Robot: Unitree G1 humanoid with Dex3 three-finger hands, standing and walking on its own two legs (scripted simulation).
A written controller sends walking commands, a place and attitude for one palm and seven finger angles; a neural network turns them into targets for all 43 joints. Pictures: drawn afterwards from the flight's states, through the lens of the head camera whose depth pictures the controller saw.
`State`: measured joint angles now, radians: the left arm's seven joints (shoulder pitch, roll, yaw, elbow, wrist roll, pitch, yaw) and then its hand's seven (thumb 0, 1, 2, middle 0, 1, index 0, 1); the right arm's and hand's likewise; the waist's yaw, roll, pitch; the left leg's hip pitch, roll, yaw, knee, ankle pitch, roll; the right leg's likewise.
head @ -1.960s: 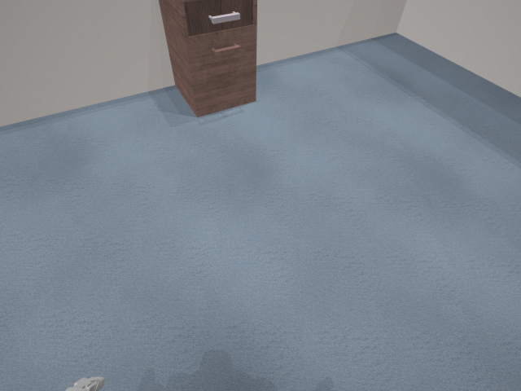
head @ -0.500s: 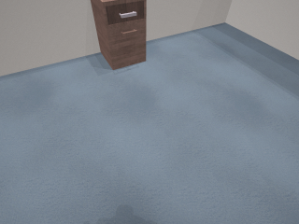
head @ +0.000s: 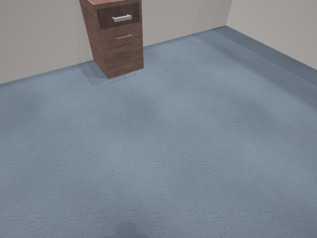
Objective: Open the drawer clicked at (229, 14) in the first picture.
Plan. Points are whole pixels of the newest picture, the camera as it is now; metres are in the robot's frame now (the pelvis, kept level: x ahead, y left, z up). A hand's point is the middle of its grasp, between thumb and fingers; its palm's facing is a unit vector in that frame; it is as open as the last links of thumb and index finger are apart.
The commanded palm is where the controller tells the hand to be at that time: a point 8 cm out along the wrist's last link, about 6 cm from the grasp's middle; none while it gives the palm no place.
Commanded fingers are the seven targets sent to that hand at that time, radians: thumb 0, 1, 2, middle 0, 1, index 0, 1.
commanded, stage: walk to a spot facing it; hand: left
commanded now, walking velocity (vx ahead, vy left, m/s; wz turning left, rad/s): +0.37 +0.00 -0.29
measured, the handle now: (121, 17) +1.82 +0.43 -0.16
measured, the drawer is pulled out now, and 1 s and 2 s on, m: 0.00 0.00 0.00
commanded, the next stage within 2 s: none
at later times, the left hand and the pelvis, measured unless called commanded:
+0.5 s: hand (115, 182) +0.34 +0.17 -0.18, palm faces -0.15 -0.97 -0.17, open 7.4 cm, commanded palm none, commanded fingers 0.00 0.90 0.90 -0.20 -0.30 -0.20 -0.30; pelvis +0.20 +0.01 -0.02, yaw -9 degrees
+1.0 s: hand (114, 157) +0.43 +0.20 -0.18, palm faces -0.14 -0.98 -0.14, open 7.3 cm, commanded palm none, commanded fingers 0.00 0.90 0.90 -0.20 -0.30 -0.20 -0.30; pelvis +0.45 +0.03 +0.00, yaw -13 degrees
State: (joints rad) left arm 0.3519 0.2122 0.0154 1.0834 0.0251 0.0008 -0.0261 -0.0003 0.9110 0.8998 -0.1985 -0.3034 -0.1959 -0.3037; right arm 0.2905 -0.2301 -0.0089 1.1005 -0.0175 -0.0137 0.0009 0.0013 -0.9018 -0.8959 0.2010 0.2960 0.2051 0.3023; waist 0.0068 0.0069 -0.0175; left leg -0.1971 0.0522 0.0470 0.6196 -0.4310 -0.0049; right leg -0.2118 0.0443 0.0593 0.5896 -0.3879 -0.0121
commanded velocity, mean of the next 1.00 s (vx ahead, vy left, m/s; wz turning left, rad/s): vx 0.37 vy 0.00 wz -0.18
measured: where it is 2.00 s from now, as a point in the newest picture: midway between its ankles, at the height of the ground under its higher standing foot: (178, 147)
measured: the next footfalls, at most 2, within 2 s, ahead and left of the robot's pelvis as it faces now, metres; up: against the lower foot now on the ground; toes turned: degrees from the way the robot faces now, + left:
right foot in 0.50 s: +0.34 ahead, -0.08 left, +0.00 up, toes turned -16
left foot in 0.92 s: +0.57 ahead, +0.12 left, +0.00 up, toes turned -2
